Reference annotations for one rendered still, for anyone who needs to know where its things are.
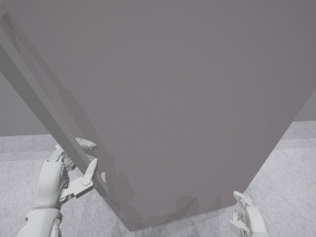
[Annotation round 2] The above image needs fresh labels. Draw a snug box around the left robot hand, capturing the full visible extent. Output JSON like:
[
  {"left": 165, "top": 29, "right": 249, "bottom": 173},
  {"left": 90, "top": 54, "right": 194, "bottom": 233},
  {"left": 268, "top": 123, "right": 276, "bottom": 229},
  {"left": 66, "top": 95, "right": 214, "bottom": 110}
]
[{"left": 33, "top": 137, "right": 98, "bottom": 211}]

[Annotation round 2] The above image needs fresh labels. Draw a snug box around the right robot hand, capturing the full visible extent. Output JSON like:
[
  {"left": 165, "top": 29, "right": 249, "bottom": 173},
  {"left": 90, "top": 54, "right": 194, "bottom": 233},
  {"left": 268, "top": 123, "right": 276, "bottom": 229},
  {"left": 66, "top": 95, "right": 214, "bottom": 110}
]
[{"left": 229, "top": 191, "right": 270, "bottom": 237}]

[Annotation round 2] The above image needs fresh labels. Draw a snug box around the handle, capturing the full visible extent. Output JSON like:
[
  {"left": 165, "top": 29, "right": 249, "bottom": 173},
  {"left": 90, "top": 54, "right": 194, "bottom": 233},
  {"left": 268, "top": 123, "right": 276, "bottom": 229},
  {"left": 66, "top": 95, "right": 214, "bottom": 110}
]
[{"left": 0, "top": 1, "right": 109, "bottom": 197}]

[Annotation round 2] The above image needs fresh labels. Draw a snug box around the left robot forearm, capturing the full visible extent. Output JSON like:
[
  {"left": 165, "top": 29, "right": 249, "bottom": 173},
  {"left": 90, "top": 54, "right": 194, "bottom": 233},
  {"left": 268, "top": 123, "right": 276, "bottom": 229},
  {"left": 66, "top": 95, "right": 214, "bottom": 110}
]
[{"left": 17, "top": 207, "right": 63, "bottom": 237}]

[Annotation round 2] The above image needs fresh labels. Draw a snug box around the fridge door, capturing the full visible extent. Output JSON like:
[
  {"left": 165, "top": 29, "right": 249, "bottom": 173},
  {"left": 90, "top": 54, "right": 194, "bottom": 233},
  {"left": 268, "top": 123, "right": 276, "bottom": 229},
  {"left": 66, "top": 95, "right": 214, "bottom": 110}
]
[{"left": 0, "top": 0, "right": 316, "bottom": 232}]

